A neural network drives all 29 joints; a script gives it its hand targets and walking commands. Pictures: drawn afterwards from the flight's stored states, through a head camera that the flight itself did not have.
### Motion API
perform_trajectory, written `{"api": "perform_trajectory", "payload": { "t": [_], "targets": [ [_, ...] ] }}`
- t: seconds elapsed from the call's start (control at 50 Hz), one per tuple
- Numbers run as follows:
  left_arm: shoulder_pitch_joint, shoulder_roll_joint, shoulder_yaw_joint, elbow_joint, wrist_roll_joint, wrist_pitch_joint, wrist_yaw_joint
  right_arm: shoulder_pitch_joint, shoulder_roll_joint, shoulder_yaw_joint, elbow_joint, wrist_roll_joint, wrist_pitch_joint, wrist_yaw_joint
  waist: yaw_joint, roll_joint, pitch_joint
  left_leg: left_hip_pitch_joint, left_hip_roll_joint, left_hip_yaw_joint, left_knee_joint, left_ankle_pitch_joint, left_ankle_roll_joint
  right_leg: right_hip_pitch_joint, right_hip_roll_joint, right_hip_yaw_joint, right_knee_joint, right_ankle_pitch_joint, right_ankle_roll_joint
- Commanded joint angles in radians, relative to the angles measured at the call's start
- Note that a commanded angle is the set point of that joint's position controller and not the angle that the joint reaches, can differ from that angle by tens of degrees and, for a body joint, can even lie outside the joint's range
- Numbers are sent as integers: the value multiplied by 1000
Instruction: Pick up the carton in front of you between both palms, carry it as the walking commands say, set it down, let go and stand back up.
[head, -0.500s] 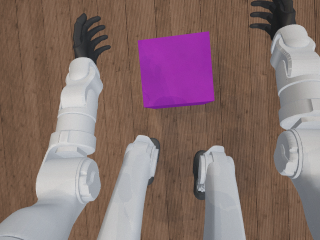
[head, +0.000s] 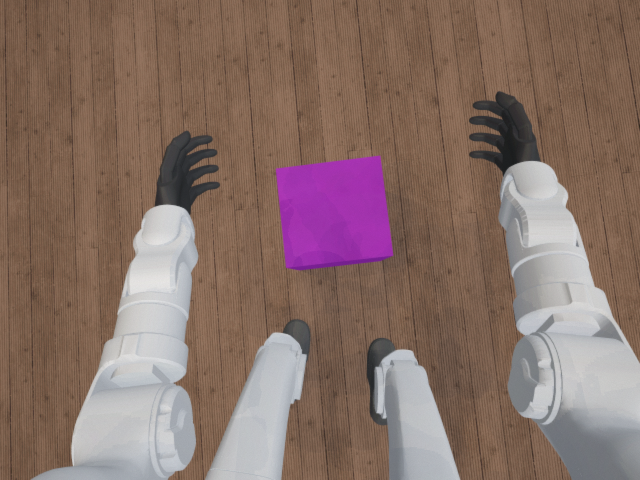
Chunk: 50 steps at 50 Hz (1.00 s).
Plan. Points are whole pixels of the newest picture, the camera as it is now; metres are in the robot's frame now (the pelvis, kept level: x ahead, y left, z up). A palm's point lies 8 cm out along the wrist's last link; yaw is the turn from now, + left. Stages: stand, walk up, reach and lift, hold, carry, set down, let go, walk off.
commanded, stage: let go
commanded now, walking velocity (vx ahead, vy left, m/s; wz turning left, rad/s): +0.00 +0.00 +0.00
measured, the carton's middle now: (334, 220) +0.45 +0.05 -0.54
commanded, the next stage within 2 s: stand in 1.16 s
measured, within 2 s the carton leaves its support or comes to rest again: neither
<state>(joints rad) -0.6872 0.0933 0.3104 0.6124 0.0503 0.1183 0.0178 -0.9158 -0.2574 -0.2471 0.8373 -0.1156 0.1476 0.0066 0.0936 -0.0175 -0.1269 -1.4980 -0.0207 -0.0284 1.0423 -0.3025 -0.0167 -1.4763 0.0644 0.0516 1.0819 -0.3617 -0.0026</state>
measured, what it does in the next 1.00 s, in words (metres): rises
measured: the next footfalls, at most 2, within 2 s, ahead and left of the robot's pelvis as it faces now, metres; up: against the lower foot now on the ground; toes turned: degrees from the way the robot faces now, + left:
none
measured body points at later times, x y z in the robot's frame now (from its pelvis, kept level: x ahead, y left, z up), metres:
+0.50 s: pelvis +0.07 +0.02 +0.10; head +0.18 +0.00 +0.53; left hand +0.27 +0.25 +0.02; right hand +0.33 -0.20 +0.00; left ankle +0.07 +0.12 -0.63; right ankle +0.04 -0.11 -0.63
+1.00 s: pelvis +0.07 +0.00 +0.11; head +0.08 +0.00 +0.56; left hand +0.25 +0.23 +0.04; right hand +0.25 -0.23 +0.04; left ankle +0.07 +0.12 -0.63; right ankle +0.04 -0.11 -0.63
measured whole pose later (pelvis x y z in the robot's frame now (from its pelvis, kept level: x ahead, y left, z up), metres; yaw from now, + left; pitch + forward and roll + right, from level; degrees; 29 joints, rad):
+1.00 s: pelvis +0.07 +0.00 +0.11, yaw +1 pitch -4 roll +0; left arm 0.21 0.21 0.04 0.41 0.03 0.17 -0.06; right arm 0.23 -0.21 -0.04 0.43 0.00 0.12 0.06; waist 0.00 -0.01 0.10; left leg -0.12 -0.02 -0.05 0.45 -0.26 0.00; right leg -0.07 0.04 0.05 0.45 -0.30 -0.02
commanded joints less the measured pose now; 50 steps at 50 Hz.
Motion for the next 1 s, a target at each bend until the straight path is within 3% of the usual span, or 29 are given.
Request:
{"api": "perform_trajectory", "payload": {
  "t": [0.0, 0.08, 0.18, 0.4, 0.46, 0.6, 0.78, 0.9, 0.94, 0.96, 0.98],
  "targets": [
    [50, 145, -20, -140, 27, -31, -44, 9, -29, -8, -201, -8, -26, -46, 13, -71, -920, 613, -40, 84, -91, 379, -13, 693, 8, -15, -152, 444, 42],
    [175, 174, -78, -177, 6, -43, -84, 154, -10, 22, -317, 15, -48, -64, 9, -34, -762, 780, -21, 54, -173, 358, -4, 692, 5, -26, -252, 335, 41],
    [363, 167, -146, -162, -41, -73, -108, 360, -8, 55, -342, 46, -88, -42, -8, -10, -577, 951, -3, 13, -257, 359, -2, 707, -1, -34, -337, 255, 30],
    [762, 175, -239, -250, -83, -130, -84, 810, -23, 103, -343, 78, -163, -12, -28, 48, -336, 1304, 8, -35, -414, 596, -11, 896, -4, -28, -505, 332, 9],
    [829, 184, -252, -275, -85, -136, -81, 893, -24, 116, -370, 80, -175, -8, -39, 33, -253, 1341, 3, -29, -472, 583, -15, 1008, -10, -26, -564, 356, 9],
    [893, 206, -259, -283, -86, -119, -88, 1049, -21, 149, -433, 94, -157, 16, -83, -32, -54, 1363, -19, 4, -601, 403, -12, 1252, -31, -23, -670, 382, 21],
    [894, 222, -238, -271, -47, -38, -87, 1098, -30, 189, -495, 118, -73, 58, -83, 26, 136, 1408, -30, 25, -647, 239, 0, 1311, -42, -25, -730, 283, 21],
    [881, 221, -227, -267, -30, 2, -91, 1084, -35, 186, -519, 110, -33, 64, -75, 18, 186, 1439, -30, 29, -638, 213, 5, 1316, -44, -22, -735, 249, 19],
    [874, 220, -226, -273, -29, 9, -93, 1086, -35, 182, -522, 104, -25, 63, -79, 8, 188, 1454, -29, 30, -635, 216, 6, 1317, -43, -22, -733, 251, 19],
    [825, 244, -225, -335, -2, 63, -68, 1132, -37, 186, -466, 116, -52, 44, -84, 30, 134, 1431, -53, 36, -609, 199, 0, 1361, -47, -26, -703, 322, 22],
    [839, 237, -240, -320, -11, 78, -58, 1120, -38, 183, -483, 118, -56, 34, -97, 1, 140, 1427, -51, 29, -604, 192, 4, 1353, -44, -20, -690, 344, 27]
  ]
}}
